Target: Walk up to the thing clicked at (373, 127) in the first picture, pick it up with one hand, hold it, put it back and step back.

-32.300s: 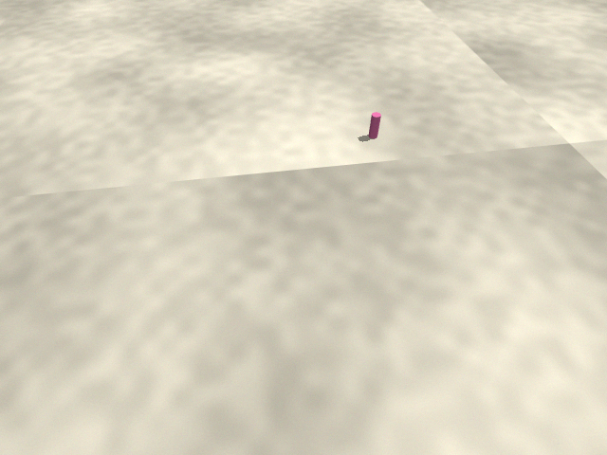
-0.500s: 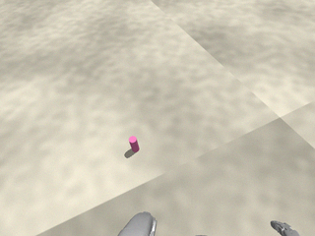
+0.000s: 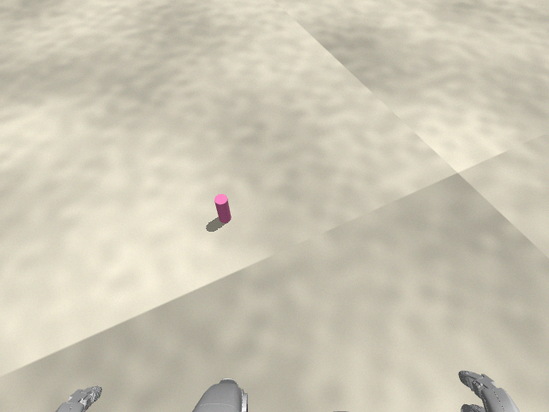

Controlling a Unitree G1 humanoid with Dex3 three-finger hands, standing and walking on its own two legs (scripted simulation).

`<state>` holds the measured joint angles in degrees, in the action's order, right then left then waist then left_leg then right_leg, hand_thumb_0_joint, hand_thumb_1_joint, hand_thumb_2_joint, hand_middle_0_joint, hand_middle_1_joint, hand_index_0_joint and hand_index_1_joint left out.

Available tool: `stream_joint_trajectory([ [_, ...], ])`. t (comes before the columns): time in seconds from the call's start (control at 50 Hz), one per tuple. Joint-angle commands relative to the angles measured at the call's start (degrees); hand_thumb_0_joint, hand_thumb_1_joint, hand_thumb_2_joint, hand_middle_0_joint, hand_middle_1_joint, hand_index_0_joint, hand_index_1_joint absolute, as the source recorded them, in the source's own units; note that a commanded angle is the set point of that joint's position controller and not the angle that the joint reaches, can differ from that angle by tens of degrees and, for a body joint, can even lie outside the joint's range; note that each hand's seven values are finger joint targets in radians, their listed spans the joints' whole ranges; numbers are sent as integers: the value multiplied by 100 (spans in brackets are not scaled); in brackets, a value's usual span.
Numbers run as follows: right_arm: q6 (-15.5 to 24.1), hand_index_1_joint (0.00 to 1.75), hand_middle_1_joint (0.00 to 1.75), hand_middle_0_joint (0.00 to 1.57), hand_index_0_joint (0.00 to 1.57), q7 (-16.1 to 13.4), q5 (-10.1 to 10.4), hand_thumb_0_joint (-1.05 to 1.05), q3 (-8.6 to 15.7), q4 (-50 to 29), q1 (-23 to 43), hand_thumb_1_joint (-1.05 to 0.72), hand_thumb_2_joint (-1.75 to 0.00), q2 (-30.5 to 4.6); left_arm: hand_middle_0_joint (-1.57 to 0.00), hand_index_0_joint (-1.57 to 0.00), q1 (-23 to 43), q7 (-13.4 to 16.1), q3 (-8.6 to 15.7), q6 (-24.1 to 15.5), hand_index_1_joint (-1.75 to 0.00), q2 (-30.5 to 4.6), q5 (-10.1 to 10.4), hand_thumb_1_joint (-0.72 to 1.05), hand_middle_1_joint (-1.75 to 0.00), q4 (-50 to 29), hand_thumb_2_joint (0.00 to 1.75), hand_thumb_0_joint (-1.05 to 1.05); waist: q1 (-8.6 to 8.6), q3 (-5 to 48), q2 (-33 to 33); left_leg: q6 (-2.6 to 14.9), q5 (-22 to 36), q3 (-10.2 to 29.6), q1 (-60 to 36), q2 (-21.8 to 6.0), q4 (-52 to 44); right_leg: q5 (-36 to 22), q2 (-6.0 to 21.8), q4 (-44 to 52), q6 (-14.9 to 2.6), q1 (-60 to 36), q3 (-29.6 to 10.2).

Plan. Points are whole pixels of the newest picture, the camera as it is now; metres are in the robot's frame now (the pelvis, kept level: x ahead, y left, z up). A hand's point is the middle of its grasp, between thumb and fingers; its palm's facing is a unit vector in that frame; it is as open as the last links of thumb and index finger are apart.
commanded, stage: step back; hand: left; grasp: from the side
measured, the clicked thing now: (223, 209) +0.89 +0.25 -0.68
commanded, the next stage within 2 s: stand in 1.48 s
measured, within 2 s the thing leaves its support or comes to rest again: neither
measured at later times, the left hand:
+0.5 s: hand out of the picture -0.10 +0.29 -0.14, palm faces +0.09 -0.92 -0.39, open 7.4 cm
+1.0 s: hand out of the picture -0.13 +0.30 -0.14, palm faces +0.06 -0.93 -0.36, open 7.4 cm
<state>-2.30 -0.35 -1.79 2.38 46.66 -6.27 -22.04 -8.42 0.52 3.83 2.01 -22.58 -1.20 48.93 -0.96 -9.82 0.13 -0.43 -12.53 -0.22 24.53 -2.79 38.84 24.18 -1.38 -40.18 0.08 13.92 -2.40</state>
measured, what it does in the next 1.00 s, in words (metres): walks backwards: left foot, then right foot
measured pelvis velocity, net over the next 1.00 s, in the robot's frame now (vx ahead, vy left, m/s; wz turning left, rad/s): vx -0.15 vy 0.02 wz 0.06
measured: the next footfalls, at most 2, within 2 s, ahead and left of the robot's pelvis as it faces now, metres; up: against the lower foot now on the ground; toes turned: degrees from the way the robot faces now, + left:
left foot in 0.34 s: -0.09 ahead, +0.13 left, +0.00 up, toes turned +4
right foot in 0.60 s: -0.07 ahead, -0.12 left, +0.00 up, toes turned +2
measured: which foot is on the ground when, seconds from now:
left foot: down 0.00-0.02, up 0.04-0.32, down 0.34-0.64, up 0.66-0.86, down 0.88-1.00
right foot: down 0.00-0.36, up 0.38-0.58, down 0.60-1.00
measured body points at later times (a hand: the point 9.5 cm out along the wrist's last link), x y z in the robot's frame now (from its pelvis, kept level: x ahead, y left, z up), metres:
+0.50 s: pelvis -0.15 +0.01 +0.01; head -0.13 +0.02 +0.46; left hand -0.10 +0.34 -0.11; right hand -0.04 -0.29 -0.11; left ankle -0.13 +0.12 -0.72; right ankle -0.12 -0.13 -0.68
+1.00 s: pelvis -0.15 +0.02 +0.01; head -0.14 +0.04 +0.46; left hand -0.13 +0.34 -0.12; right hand -0.04 -0.28 -0.10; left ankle -0.12 +0.14 -0.72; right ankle -0.16 -0.11 -0.69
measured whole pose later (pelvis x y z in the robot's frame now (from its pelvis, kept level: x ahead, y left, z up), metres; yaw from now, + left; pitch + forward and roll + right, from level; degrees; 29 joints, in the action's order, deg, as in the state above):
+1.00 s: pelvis -0.15 +0.02 +0.01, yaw +3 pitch -3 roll +1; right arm 2.2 0.8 -2.4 3.4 55.5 -10.4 -19.7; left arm -14.0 -0.6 2.5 0.1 -23.1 -1.1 56.7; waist -1.7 -4.5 -2.6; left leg 1.5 -14.2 -2.2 16.0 0.5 32.7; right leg 28.1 0.8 -47.4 -1.6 17.3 -3.1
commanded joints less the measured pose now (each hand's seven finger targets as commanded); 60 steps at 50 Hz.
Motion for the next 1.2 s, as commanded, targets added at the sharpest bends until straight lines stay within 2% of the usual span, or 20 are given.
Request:
stream_joint_trajectory([
  [0.0, -26, 30, 30, 20, 20, -54, 158, 0, 256, -449, -25, -90, -90, -977, -20, -20, -729, 64, 541, -202, -30, -1676, -162, 90, -30, -193, 90, 0, -99, 1312, -813, 226, -884, 675, 886, 478, 833, -1270, 1381, 1825, -688, -1041, -2023],
  [0.02, -54, 30, 30, 20, 20, -180, 121, 0, 323, -477, 272, -90, -90, -1041, -20, -20, -310, 77, 642, -172, -30, -2247, -161, 90, -30, -374, 90, 0, -395, 1049, -1681, 37, -2346, 814, 623, 789, 2208, -1503, 2642, 2257, -1747, 492, -3210],
  [0.04, -78, 30, 30, 20, 20, -187, 140, 0, 414, -397, 191, -90, -90, -1273, -20, -20, -28, 106, 595, -210, -30, -2043, -118, 90, -30, -504, 90, 0, -161, 784, -1183, -10, -2222, 1359, 392, 637, 3020, -1641, 2660, 2250, -1816, 1028, -3074],
  [0.08, -44, 30, 30, 20, 20, -167, 212, 0, 364, -111, -325, -90, -90, -1223, -20, -20, 657, 143, 411, -205, -30, -1410, -91, 90, -30, -617, 90, 0, 292, 701, -382, 22, -1589, 1193, 342, 933, 3246, -2817, 1652, 1518, -1264, 757, -1280],
  [0.2, 58, 30, 30, 20, 20, -136, 68, 0, 283, -248, -150, -90, -90, -990, -20, -20, -194, 218, 433, -166, -30, -1330, -184, 90, -30, -526, 90, 0, -254, 1223, -1038, -86, -1837, 538, 468, 528, 1286, -2881, 1626, 1106, -1214, -958, -1135],
  [0.28, 140, 30, 30, 20, 20, -71, 22, 0, 365, 179, -775, -90, -90, -970, -20, -20, 22, 121, 374, -72, -30, -1402, -74, 90, -30, -543, 90, 0, 39, 1354, -1012, 102, -751, -213, -1132, 585, -1309, -1703, 1404, 751, -894, -231, -885],
  [0.3, 165, 30, 30, 20, 20, -71, -37, 0, 427, 259, -836, -90, -90, -1112, -20, -20, -207, 108, 267, -51, -30, -1235, -80, 90, -30, -509, 90, 0, 36, 1373, -592, 222, -636, 290, -1710, 400, -1606, -1199, 1173, 331, -622, 454, -709],
  [0.34, 183, 30, 30, 20, 20, -1, -92, 0, 541, 63, -305, -90, -90, -2009, -20, -20, 102, 131, 244, -59, -30, -1095, 19, 90, -30, -481, 90, 0, 229, 1038, 1232, 1457, -2300, 3253, -662, -1858, -2556, 1217, 110, -1343, -70, 1482, 97],
  [0.36, 232, 30, 30, 20, 20, 11, -97, 0, 569, 49, -103, -90, -90, -1986, -20, -20, 391, 128, 341, -76, -30, -1338, -69, 90, -30, -411, 90, 0, 274, 674, 827, 1619, -2597, 3380, 207, -1948, -2700, 1125, 159, -1960, -97, 989, -510],
  [0.42, 357, 30, 30, 20, 20, -63, -99, 0, 353, 84, 312, -90, -90, -1431, -20, -20, -256, -20, 324, -92, -30, -1169, 59, 90, -30, 23, 90, 0, -155, 630, 659, 1046, -1922, 1724, 25, -1038, -2203, 130, 7, -2021, -132, 771, -514],
  [0.52, 324, 30, 30, 20, 20, 22, -170, 0, 453, 187, -26, -90, -90, -1442, -20, -20, -222, -171, 316, -218, -30, -1048, -42, 90, -30, 155, 90, 0, 159, 634, 1038, 997, -2691, 1638, -570, -935, -2263, 693, 70, 155, -57, 352, 171],
  [0.56, 246, 30, 30, 20, 20, 47, -109, 0, 456, 187, 54, -90, -90, -1386, -20, -20, -763, -109, 288, -328, -30, -875, -77, 90, -30, 409, 90, 0, -124, 824, 848, 828, -2130, 1171, -576, -764, -1593, -198, -32, 1989, -249, -576, 336],
  [0.58, 228, 30, 30, 20, 20, 41, -61, 0, 392, 196, -137, -90, -90, -1096, -20, -20, -920, -61, 354, -406, -30, -1037, -144, 90, -30, 508, 90, 0, -170, 1002, 324, 586, -1814, 884, -93, -507, -791, -292, 160, 2262, -355, -1364, -274],
  [0.62, 272, 30, 30, 20, 20, 7, -19, 0, 339, 47, 307, -90, -90, -938, -20, -20, -676, -30, 518, -475, -30, -1885, -219, 90, -30, 335, 90, 0, -385, 445, -995, 27, -2013, 508, 852, 345, 975, 2291, 2200, 2988, -1365, -257, -3312],
  [0.84, 522, 30, 30, 20, 20, 74, -14, 0, 437, 584, -527, -90, -90, -866, -20, -20, -214, -94, 136, -431, -30, -1150, -65, 90, -30, 119, 90, 0, 195, 929, -505, 70, -170, -77, -2071, 400, -1392, -1165, 1042, 1198, -665, 634, -467],
  [0.88, 590, 30, 30, 20, 20, -2, -68, 0, 534, 563, -745, -90, -90, -1478, -20, -20, -334, -95, -15, -373, -30, -631, 67, 90, -30, 86, 90, 0, 269, 1200, 1052, 771, -1468, 2709, -2480, -1434, -2419, 214, 40, -455, -177, 1694, 228],
  [0.92, 579, 30, 30, 20, 20, -1, -45, 0, 568, 501, -478, -90, -90, -1606, -20, -20, -329, -38, 137, -314, -30, -1202, 38, 90, -30, 226, 90, 0, 192, 771, 320, 1355, -2245, 2737, -1431, -1675, -2498, 740, 337, -1245, -204, 1326, -425],
  [1.1, 427, 30, 30, 20, 20, 15, 77, 0, 314, 445, 229, -90, -90, -1059, -20, -20, -622, -24, 211, -424, -30, -973, -42, 90, -30, 722, 90, 0, -193, 1033, 549, 510, 40, 690, -334, -710, -1172, -1173, 187, 1554, -169, -954, 279],
  [1.14, 393, 30, 30, 20, 20, -5, 155, 0, 189, 479, 163, -90, -90, -702, -20, -20, -327, 6, 261, -480, -30, -1473, -66, 90, -30, 641, 90, 0, -89, 1001, -691, 69, -1027, 314, -113, 24, -362, -564, 1335, 2071, -680, -512, -1544],
  [1.18, 393, 30, 30, 20, 20, -14, 101, 0, 213, 796, -156, -90, -90, -838, -20, -20, 434, -20, 186, -475, -30, -1437, -34, 90, -30, 443, 90, 0, 229, 856, -553, -16, -927, 189, -955, 46, -583, -788, 1646, 1981, -917, 201, -1514],
])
